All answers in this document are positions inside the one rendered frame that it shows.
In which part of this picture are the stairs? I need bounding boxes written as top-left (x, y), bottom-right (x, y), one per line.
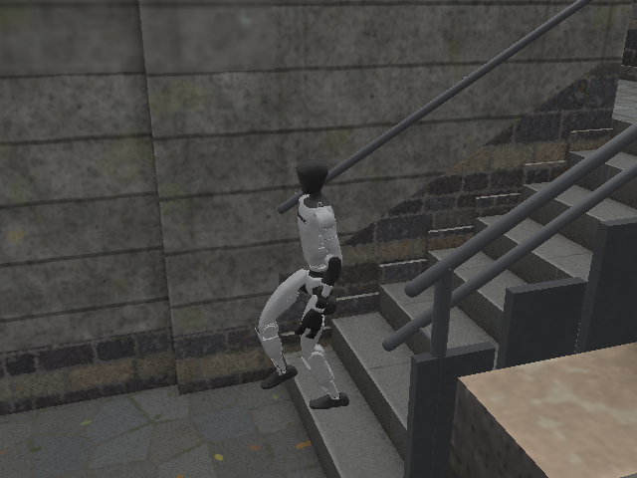
top-left (283, 119), bottom-right (637, 478)

